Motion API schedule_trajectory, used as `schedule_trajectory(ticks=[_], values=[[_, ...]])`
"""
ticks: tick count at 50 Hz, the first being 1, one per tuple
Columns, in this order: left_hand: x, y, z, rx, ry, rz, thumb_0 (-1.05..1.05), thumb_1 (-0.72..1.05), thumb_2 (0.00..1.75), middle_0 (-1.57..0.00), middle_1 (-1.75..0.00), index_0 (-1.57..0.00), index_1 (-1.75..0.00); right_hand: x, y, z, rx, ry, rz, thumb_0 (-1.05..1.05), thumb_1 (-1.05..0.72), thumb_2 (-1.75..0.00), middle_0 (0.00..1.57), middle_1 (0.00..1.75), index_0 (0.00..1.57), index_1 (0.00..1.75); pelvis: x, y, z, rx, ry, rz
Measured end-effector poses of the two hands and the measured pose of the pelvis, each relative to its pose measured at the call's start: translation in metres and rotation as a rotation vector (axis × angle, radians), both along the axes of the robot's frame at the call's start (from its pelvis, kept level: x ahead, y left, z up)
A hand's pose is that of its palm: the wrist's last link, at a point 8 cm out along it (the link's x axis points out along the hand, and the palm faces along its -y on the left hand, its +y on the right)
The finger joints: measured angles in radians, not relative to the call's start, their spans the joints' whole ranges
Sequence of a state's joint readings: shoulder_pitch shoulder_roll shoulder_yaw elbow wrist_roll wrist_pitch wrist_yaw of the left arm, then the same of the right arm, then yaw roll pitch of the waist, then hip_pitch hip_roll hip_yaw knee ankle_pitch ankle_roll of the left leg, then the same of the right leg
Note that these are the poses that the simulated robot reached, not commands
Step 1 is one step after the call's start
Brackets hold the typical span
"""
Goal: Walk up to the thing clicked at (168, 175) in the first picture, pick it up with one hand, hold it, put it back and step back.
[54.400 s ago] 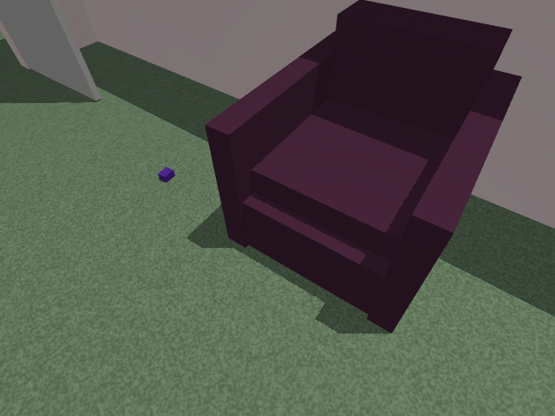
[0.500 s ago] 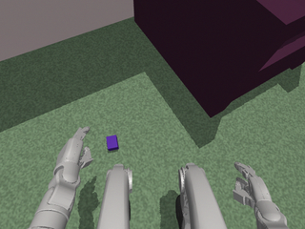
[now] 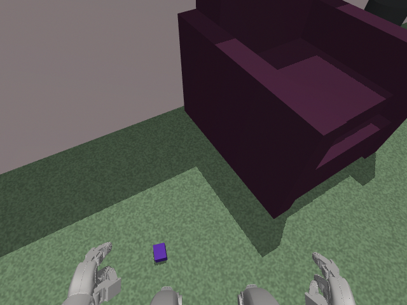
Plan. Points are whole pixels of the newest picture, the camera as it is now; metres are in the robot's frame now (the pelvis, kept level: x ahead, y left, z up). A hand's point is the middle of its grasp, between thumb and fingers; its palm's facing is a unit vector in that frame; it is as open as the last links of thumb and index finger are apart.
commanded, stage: home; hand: left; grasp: from above
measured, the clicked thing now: (160, 252) +0.42 +0.18 -0.66
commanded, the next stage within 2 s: none
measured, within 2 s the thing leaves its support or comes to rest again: neither
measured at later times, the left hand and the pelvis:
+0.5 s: hand (108, 295) +0.17 +0.18 -0.02, palm faces +0.07 -0.98 -0.18, open 7.4 cm; pelvis +0.01 +0.00 +0.03, yaw +1 degrees
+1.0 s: hand (108, 294) +0.17 +0.18 -0.01, palm faces +0.06 -0.98 -0.19, open 7.4 cm; pelvis +0.01 +0.00 +0.03, yaw +1 degrees
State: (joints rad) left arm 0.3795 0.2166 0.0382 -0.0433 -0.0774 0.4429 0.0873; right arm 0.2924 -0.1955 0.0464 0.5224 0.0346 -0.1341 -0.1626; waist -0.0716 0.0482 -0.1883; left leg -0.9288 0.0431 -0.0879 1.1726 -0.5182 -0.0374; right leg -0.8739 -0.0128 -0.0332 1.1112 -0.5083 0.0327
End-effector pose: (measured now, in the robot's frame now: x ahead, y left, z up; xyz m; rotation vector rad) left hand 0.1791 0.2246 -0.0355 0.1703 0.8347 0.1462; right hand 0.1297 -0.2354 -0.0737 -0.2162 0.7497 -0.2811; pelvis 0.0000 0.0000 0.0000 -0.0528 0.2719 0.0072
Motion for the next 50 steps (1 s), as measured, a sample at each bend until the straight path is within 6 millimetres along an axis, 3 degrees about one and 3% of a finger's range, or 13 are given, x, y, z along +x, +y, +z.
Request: schedule_trajectory(ticks=[8, 17, 24, 40, 50], values=[[-0.013, 0.005, 0.045, 0.000, -0.033, 0.004, 0.01, 0.90, 0.90, -0.20, -0.30, -0.21, -0.30, 0.014, -0.010, 0.038, -0.043, -0.105, -0.012, 0.01, -0.90, -0.90, 0.20, 0.30, 0.21, 0.30, 0.014, 0.001, 0.025, 0.005, -0.064, 0.005], [-0.024, 0.005, 0.046, -0.019, -0.014, 0.009, 0.01, 0.90, 0.90, -0.20, -0.30, -0.20, -0.30, 0.043, -0.009, 0.056, -0.059, -0.209, 0.046, 0.01, -0.90, -0.90, 0.20, 0.30, 0.21, 0.30, 0.015, 0.000, 0.029, 0.012, -0.094, 0.014], [-0.025, 0.002, 0.044, -0.022, -0.016, 0.006, 0.01, 0.90, 0.90, -0.20, -0.30, -0.20, -0.30, 0.047, -0.005, 0.057, -0.055, -0.217, 0.075, 0.01, -0.90, -0.90, 0.20, 0.30, 0.21, 0.30, 0.014, -0.002, 0.029, 0.013, -0.104, 0.017], [-0.024, 0.001, 0.045, -0.013, -0.015, -0.004, 0.01, 0.90, 0.90, -0.20, -0.30, -0.20, -0.30, 0.025, -0.008, 0.044, -0.048, -0.151, 0.046, 0.01, -0.90, -0.90, 0.20, 0.30, 0.21, 0.30, 0.013, -0.003, 0.029, 0.014, -0.104, 0.011], [-0.024, 0.002, 0.046, -0.015, -0.024, -0.009, 0.01, 0.90, 0.90, -0.20, -0.30, -0.20, -0.30, 0.025, -0.011, 0.046, -0.060, -0.159, 0.038, 0.01, -0.90, -0.90, 0.20, 0.30, 0.21, 0.30, 0.012, -0.002, 0.029, 0.013, -0.106, 0.009]])
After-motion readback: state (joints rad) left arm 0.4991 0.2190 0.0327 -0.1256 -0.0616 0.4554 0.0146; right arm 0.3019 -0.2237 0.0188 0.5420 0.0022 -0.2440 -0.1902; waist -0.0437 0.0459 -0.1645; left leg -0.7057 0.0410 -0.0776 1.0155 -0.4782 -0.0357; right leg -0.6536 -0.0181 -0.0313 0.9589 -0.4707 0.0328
